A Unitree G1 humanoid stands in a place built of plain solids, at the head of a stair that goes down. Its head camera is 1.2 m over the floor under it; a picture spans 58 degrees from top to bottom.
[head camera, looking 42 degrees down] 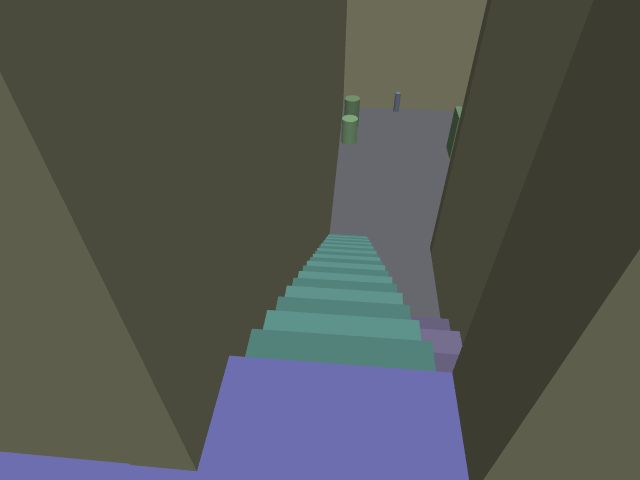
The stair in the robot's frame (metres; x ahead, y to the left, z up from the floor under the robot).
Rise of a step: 0.19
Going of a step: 0.25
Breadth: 0.70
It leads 5 degrees to the right of straight ahead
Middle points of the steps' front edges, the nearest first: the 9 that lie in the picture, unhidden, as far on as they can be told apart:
0.75 -0.06 0.00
1.00 -0.08 -0.20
1.25 -0.10 -0.39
1.50 -0.12 -0.58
1.75 -0.15 -0.78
2.00 -0.17 -0.97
2.25 -0.19 -1.16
2.49 -0.21 -1.36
2.75 -0.23 -1.55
